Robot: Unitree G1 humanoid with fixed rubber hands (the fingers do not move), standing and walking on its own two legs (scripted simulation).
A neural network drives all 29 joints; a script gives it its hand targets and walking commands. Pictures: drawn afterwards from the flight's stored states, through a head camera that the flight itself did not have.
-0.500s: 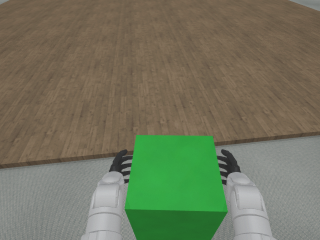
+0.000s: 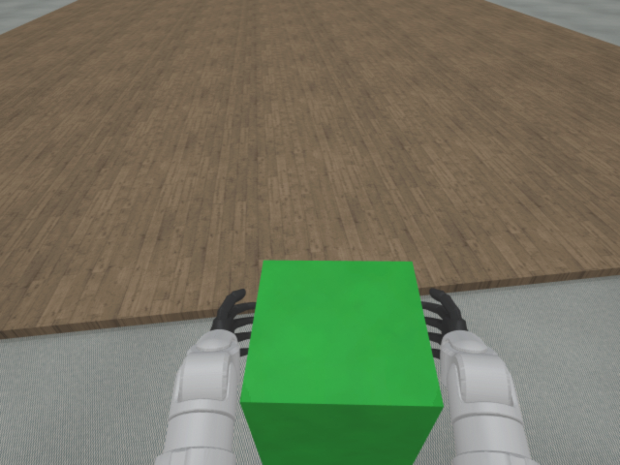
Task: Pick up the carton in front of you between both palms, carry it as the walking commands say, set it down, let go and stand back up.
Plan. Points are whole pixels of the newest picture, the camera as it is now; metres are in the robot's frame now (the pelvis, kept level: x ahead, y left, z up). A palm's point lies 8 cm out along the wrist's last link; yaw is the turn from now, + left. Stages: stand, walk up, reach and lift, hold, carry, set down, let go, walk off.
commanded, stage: hold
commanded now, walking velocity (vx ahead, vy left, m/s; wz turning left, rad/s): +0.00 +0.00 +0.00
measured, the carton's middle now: (336, 370) +0.29 +0.00 -0.02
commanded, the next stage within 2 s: carry in 0.50 s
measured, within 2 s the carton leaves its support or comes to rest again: neither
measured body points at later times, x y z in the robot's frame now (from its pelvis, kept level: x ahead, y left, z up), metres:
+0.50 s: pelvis +0.00 +0.00 +0.00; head -0.05 +0.00 +0.45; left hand +0.30 +0.15 +0.04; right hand +0.30 -0.15 +0.04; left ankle +0.01 +0.13 -0.75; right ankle +0.01 -0.13 -0.75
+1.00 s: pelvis +0.14 +0.00 -0.02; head +0.14 -0.01 +0.43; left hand +0.43 +0.14 +0.05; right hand +0.42 -0.16 +0.05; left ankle +0.01 +0.13 -0.75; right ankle +0.12 -0.10 -0.73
